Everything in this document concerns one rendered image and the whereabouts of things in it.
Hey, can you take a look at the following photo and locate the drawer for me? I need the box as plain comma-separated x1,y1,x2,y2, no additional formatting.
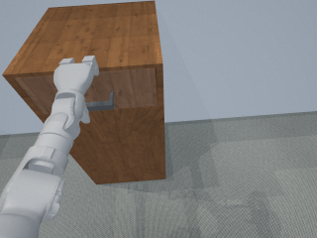
15,67,158,114

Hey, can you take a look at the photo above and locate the handle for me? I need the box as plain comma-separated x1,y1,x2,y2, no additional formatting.
85,91,114,111

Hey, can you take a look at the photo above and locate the left robot hand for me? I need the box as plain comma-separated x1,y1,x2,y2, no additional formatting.
53,56,99,124

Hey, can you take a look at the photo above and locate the robot left forearm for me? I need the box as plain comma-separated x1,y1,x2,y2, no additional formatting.
0,89,85,212

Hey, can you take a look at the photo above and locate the cabinet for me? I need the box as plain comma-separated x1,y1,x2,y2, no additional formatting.
2,0,166,184

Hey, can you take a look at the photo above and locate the left robot upper arm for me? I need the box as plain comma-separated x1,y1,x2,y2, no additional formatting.
0,169,65,238

